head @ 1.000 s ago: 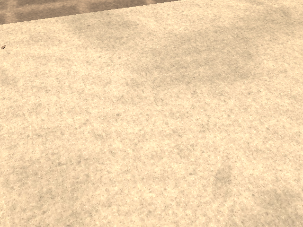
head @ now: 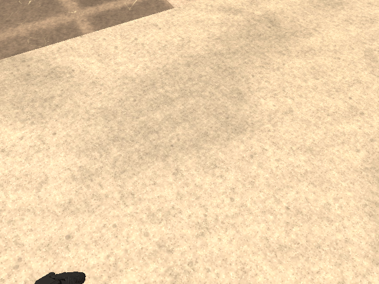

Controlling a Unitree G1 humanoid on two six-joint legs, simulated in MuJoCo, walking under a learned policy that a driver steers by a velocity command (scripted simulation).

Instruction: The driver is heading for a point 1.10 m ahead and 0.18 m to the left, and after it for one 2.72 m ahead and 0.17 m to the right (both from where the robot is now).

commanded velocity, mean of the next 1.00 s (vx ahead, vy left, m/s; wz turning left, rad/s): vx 0.22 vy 0.00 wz -0.01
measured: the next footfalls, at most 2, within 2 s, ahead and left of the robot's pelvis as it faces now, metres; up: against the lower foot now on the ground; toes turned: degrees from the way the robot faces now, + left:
right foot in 0.14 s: +0.27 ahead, -0.12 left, +0.00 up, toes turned -1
left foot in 0.56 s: +0.45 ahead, +0.11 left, +0.00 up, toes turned +0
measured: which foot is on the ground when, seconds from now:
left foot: down 0.00-0.16, up 0.18-0.54, down 0.56-1.00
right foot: up 0.00-0.12, down 0.14-0.58, up 0.60-0.76, down 0.78-1.00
